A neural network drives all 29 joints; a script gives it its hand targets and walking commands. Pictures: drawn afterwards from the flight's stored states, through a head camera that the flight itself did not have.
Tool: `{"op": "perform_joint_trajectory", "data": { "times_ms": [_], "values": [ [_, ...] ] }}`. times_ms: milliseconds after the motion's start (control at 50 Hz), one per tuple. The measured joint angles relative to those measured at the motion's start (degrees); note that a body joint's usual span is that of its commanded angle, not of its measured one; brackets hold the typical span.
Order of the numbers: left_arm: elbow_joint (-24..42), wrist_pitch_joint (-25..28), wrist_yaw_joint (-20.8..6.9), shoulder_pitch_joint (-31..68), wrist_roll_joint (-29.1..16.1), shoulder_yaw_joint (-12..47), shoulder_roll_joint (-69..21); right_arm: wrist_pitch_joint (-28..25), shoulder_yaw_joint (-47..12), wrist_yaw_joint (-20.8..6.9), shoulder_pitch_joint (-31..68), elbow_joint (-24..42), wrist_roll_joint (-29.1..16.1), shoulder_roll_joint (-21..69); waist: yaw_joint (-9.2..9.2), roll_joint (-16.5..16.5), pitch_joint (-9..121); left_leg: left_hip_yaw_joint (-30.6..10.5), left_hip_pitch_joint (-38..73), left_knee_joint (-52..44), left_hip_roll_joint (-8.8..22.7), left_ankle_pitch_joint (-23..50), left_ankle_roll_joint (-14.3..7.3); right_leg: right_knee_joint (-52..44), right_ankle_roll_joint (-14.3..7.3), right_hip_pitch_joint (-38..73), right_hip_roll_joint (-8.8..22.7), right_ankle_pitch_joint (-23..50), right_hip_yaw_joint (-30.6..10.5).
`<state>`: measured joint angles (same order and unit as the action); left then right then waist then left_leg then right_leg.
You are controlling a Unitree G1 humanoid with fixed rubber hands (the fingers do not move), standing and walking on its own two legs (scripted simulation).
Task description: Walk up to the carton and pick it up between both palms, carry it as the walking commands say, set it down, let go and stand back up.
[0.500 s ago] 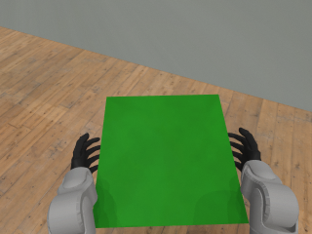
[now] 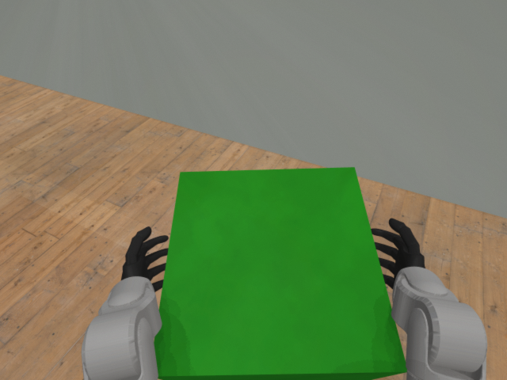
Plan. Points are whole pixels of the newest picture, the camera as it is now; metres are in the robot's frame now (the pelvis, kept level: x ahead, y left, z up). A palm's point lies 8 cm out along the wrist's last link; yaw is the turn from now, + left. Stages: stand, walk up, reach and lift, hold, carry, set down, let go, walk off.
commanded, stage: carry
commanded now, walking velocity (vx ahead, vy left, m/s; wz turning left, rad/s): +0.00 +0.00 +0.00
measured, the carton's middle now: (269, 277) +0.30 +0.00 +0.02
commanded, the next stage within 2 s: none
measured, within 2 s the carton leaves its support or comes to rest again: neither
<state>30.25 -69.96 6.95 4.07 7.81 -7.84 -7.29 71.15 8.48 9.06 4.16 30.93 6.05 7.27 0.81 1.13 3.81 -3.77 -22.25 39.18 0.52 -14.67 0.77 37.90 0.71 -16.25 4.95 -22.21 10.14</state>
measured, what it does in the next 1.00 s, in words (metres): stands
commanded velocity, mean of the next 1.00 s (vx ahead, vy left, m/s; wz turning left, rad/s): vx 0.00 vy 0.00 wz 0.00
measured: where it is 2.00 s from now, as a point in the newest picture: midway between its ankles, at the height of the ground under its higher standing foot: outside the picture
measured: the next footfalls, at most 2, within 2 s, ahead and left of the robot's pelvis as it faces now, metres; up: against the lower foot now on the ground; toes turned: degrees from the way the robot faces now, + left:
none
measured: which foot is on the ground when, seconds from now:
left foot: down 0.00-1.00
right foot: down 0.00-1.00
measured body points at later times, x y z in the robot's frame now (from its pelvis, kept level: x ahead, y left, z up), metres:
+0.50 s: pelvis -0.01 +0.01 +0.00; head -0.02 +0.02 +0.45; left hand +0.24 +0.20 +0.10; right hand +0.25 -0.16 +0.10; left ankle +0.02 +0.15 -0.72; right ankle -0.02 -0.10 -0.72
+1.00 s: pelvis -0.03 +0.01 +0.00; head -0.04 +0.01 +0.45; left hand +0.22 +0.20 +0.11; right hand +0.23 -0.16 +0.10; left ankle +0.02 +0.15 -0.72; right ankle -0.03 -0.10 -0.72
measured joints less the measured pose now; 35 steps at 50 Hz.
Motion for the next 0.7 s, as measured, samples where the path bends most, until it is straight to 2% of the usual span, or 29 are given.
{"op": "perform_joint_trajectory", "data": {
  "times_ms": [60,120,180,240,260,320,380,440,480,580,660,700],
  "values": [
    [-0.3,-0.4,0.3,0.0,0.0,0.0,0.0,0.1,0.0,0.0,0.0,-0.5,0.0,0.0,-0.39,-0.8,-0.2,-0.1,0.2,-0.7,-0.5,-3.3,0.1,5.3,0.2,-2.2,-0.1,-8.2,0.0],
    [-0.2,-0.5,0.4,0.1,0.0,0.0,0.0,0.1,0.0,0.0,0.0,-0.6,0.0,0.0,-0.56,-0.4,-0.8,-0.5,0.5,-3.9,-0.6,-1.2,-0.3,6.7,0.2,-3.6,-1.1,-9.9,0.0],
    [0.7,-0.5,0.4,0.1,0.0,0.0,0.0,-0.6,0.0,-0.4,0.0,-0.5,0.0,0.1,-0.63,0.4,-1.4,-0.5,0.6,-5.1,-0.6,0.0,-0.3,1.3,0.2,-2.0,-2.0,-6.9,-0.1],
    [1.1,-0.5,0.5,0.2,0.0,0.0,0.0,-1.2,0.0,-0.5,0.0,-0.6,0.0,0.0,-0.65,0.6,-1.5,-0.6,0.9,-5.1,-1.1,0.1,0.0,-5.8,0.0,0.8,-2.1,4.2,-0.1],
    [1.0,-0.5,0.4,0.2,0.0,0.0,0.0,-1.1,0.0,-0.5,0.0,-0.6,0.0,0.0,-0.64,0.8,-1.5,-0.6,1.1,-5.1,-1.1,0.3,0.1,-5.7,-0.5,1.0,-2.2,5.2,-0.1],
    [0.6,-0.6,0.4,0.2,0.0,0.0,0.0,-0.6,0.0,-0.2,0.0,-0.5,0.0,0.0,-0.59,0.3,-0.9,-0.5,0.2,-1.8,-1.1,-4.3,0.1,-5.7,-2.0,1.3,-2.0,4.0,-0.1],
    [0.2,-0.7,0.4,0.2,0.0,0.0,0.0,-0.2,0.0,-0.1,0.0,-0.5,0.0,0.0,-0.47,-0.6,-0.4,-0.6,-1.0,1.2,-0.9,-6.7,0.1,-5.9,-2.1,1.2,-1.6,3.8,-0.1],
    [0.0,-0.8,0.4,0.2,0.0,0.0,0.0,0.1,0.0,0.0,0.0,-0.5,0.0,0.0,-0.39,-0.7,-0.2,-0.6,-0.7,0.7,-0.3,-5.9,0.1,-4.8,-2.0,0.8,-1.6,3.4,0.0],
    [0.1,-0.9,0.4,0.2,0.0,0.0,0.0,0.1,0.0,0.0,0.0,-0.5,0.0,0.0,-0.32,-0.2,-0.2,-0.6,0.7,-2.3,0.2,1.0,0.1,-1.9,-1.4,0.0,-1.7,1.8,0.1],
    [-0.3,-1.2,0.5,0.1,0.0,0.0,0.0,0.7,0.0,0.1,-0.1,-0.6,0.0,0.0,-0.95,-0.5,-0.5,-0.6,0.1,-2.7,-0.3,-1.5,0.5,-0.8,-1.3,-0.6,-1.5,-3.1,-0.1],
    [0.7,-1.3,0.7,0.6,0.0,0.0,0.0,-0.4,0.0,-0.3,-0.1,-0.6,0.0,0.0,-1.00,0.7,-1.7,-0.6,-0.4,-2.9,-0.3,-0.8,0.6,-2.7,-1.3,-0.2,-1.5,2.8,0.0],
    [0.8,-1.3,0.7,0.6,0.0,0.0,0.0,-0.6,0.0,-0.4,-0.1,-0.6,0.0,0.0,-1.00,0.8,-1.5,-0.6,-0.4,-2.9,-0.3,-0.5,0.7,-2.4,-1.3,-0.2,-1.5,2.2,0.0]
  ]
}}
